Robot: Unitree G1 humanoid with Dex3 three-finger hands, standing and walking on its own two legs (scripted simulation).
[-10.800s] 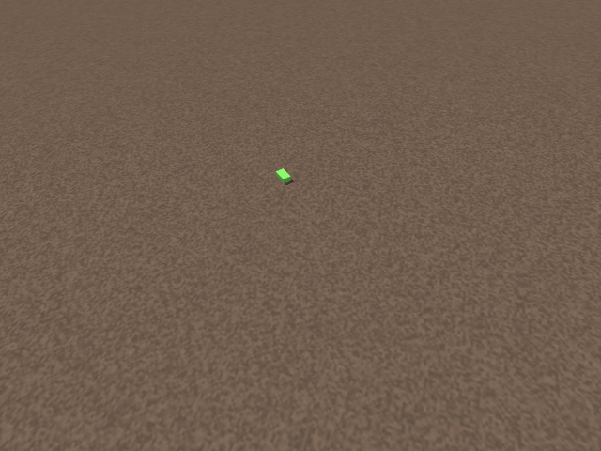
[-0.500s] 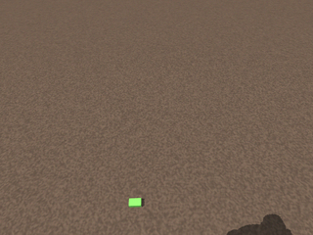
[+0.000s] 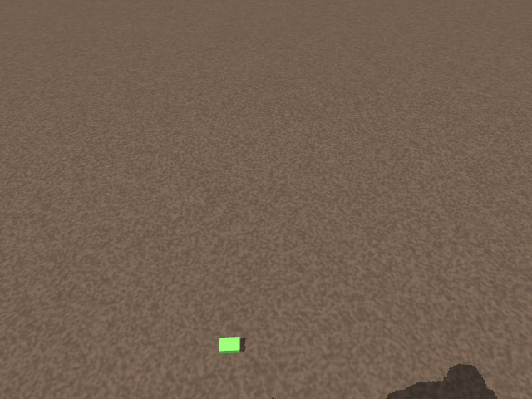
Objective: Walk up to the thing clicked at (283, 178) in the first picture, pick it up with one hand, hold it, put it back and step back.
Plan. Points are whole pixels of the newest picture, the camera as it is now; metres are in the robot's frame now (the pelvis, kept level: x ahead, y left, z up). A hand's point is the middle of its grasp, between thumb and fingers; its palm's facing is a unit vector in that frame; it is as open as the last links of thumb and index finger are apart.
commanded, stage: stand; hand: left
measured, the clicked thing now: (229, 345) +0.43 +0.17 -0.77
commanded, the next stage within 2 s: walk up in 0.46 s
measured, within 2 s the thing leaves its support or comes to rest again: neither
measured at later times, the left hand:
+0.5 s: hand out of the picture +0.07 +0.25 -0.16, palm faces -0.03 -0.94 -0.34, open 7.4 cm
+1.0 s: hand out of the picture +0.09 +0.21 -0.16, palm faces +0.01 -0.94 -0.33, open 7.4 cm
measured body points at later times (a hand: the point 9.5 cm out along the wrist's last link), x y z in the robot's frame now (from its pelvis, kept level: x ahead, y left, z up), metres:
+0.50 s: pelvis +0.00 +0.00 +0.00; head +0.01 +0.00 +0.45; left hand +0.07 +0.30 -0.13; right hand +0.07 -0.30 -0.13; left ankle +0.00 +0.11 -0.75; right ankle -0.03 -0.14 -0.75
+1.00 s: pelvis +0.01 -0.05 -0.01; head +0.03 -0.05 +0.44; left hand +0.09 +0.26 -0.14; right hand +0.08 -0.37 -0.13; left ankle +0.00 +0.11 -0.75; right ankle -0.03 -0.14 -0.75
